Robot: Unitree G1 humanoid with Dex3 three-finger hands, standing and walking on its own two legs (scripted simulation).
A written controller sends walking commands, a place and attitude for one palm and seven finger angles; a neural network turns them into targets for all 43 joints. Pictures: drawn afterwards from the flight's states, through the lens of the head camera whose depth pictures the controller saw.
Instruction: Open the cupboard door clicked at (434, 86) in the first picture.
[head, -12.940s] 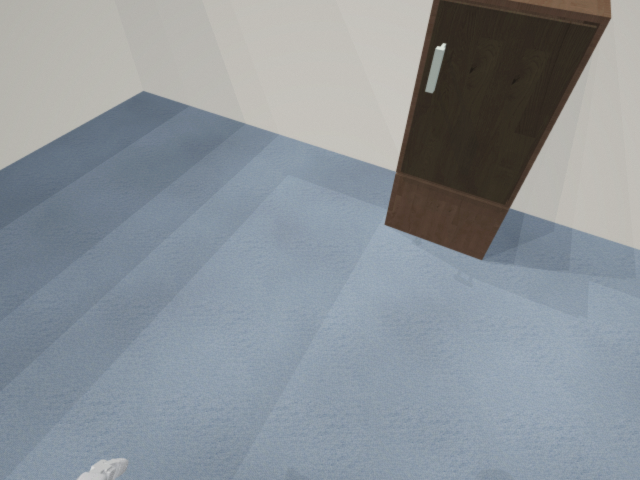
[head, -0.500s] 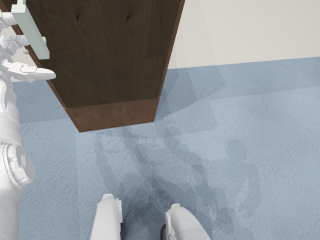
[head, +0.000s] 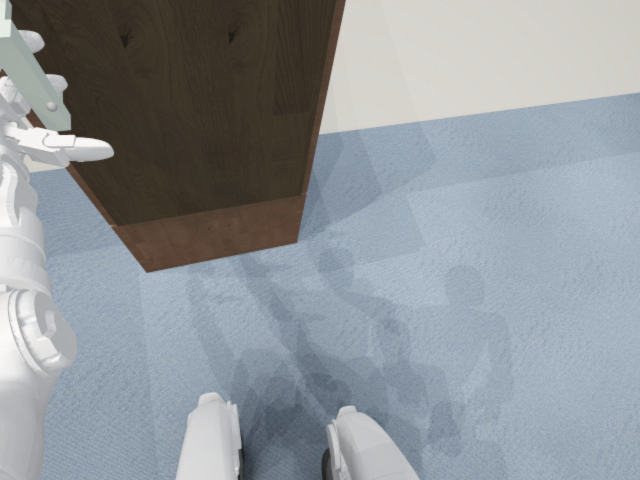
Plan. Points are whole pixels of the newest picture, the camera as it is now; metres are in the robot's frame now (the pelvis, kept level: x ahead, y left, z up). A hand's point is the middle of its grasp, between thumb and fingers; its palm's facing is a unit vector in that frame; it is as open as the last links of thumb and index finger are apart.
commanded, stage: close the thumb around the handle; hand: left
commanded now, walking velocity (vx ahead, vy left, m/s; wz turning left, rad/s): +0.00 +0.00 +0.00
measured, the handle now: (32, 68) +0.58 +0.28 +0.09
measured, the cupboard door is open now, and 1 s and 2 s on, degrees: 0 2 45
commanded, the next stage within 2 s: pull the door open along its arc in 0.74 s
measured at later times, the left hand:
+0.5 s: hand (48, 111) +0.52 +0.26 +0.08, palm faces +0.21 -0.98 +0.00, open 8.4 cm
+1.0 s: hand (56, 117) +0.51 +0.25 +0.08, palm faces +0.21 -0.98 +0.00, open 6.4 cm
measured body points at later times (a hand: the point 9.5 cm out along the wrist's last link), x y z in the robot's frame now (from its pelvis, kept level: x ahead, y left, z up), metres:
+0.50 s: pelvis +0.00 +0.00 +0.00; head +0.14 +0.04 +0.43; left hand +0.50 +0.31 +0.09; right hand +0.01 -0.27 -0.10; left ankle +0.07 +0.12 -0.63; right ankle -0.02 -0.14 -0.63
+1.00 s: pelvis +0.00 +0.00 +0.01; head +0.14 +0.03 +0.44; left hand +0.49 +0.30 +0.09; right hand +0.01 -0.27 -0.10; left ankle +0.07 +0.12 -0.63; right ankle -0.02 -0.14 -0.63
